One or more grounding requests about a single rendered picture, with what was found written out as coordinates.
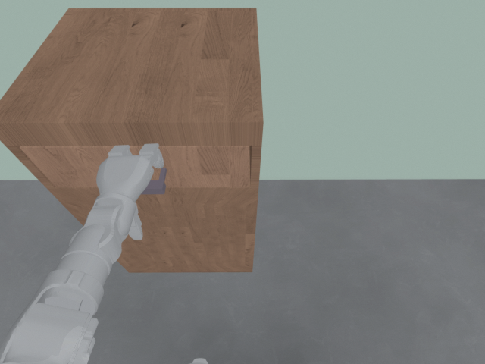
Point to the handle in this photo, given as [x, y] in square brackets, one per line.
[157, 186]

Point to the cabinet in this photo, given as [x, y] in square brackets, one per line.
[135, 76]

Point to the drawer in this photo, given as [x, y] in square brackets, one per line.
[187, 166]

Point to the left robot hand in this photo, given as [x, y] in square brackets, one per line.
[129, 175]

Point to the left robot forearm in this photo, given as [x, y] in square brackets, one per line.
[77, 282]

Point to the robot left upper arm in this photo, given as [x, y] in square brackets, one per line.
[53, 335]

